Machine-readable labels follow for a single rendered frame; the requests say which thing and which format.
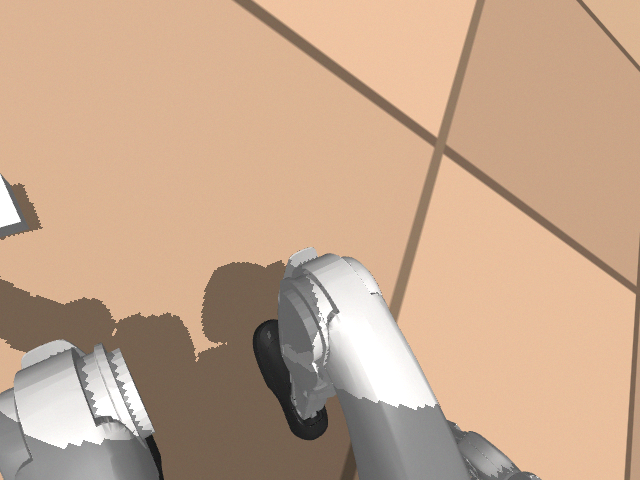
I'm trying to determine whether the right robot hand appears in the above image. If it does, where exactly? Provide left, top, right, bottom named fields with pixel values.
left=447, top=420, right=522, bottom=480

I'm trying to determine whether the carton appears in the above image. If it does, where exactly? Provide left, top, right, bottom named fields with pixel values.
left=0, top=174, right=29, bottom=237

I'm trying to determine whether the right robot foot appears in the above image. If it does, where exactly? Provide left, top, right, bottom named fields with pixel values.
left=253, top=319, right=328, bottom=440

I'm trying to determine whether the left robot foot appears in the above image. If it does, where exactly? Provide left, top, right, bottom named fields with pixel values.
left=145, top=435, right=164, bottom=480

